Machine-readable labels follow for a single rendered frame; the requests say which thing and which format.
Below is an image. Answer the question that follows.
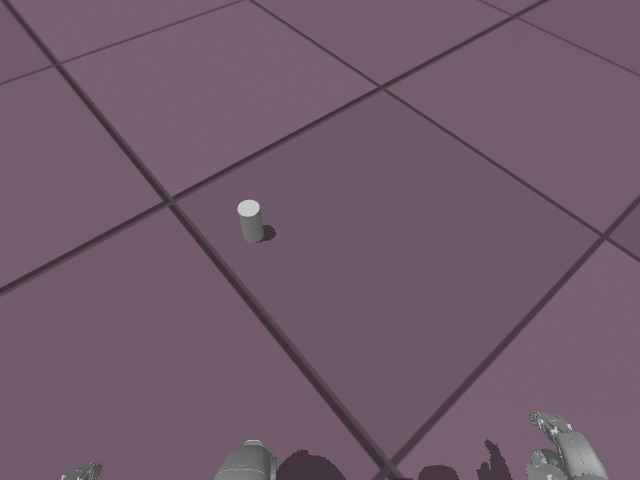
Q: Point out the right robot hand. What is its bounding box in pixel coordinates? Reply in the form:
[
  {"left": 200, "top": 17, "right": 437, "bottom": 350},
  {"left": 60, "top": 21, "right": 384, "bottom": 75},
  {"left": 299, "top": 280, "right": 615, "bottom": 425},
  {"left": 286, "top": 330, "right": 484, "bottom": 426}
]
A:
[{"left": 525, "top": 411, "right": 609, "bottom": 480}]

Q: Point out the left robot hand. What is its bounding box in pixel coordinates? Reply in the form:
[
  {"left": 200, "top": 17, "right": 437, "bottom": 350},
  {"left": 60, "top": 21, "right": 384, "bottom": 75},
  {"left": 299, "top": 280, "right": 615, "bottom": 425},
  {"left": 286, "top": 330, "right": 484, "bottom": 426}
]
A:
[{"left": 61, "top": 463, "right": 102, "bottom": 480}]

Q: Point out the can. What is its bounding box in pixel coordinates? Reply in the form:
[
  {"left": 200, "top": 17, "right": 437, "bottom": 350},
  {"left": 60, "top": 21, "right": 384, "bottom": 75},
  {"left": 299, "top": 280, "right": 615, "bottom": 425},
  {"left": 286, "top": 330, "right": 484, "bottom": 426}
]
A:
[{"left": 238, "top": 200, "right": 264, "bottom": 243}]

